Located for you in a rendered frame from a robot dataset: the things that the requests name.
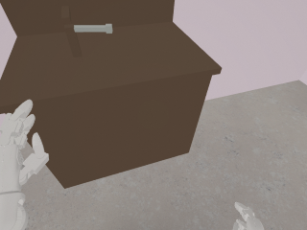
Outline robot right hand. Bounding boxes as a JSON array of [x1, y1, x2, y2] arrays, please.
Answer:
[[232, 201, 265, 230]]

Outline tap lever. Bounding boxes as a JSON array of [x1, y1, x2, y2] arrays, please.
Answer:
[[74, 23, 113, 34]]

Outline counter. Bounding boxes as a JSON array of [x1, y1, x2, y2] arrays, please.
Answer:
[[0, 0, 222, 189]]

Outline robot left hand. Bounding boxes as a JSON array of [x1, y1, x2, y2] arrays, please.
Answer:
[[0, 99, 49, 193]]

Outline robot left forearm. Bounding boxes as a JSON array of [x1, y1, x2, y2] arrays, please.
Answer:
[[0, 191, 29, 230]]

